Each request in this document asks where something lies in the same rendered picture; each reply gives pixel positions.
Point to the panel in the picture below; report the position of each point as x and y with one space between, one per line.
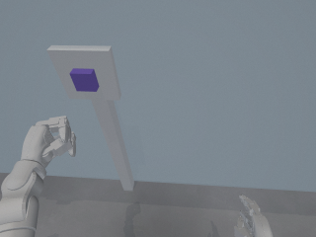
100 58

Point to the robot right hand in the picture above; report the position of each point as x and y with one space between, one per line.
257 224

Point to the robot left hand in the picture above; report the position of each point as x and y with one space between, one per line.
39 144

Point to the button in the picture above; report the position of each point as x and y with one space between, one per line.
84 79

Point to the robot left forearm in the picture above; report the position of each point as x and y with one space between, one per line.
19 205

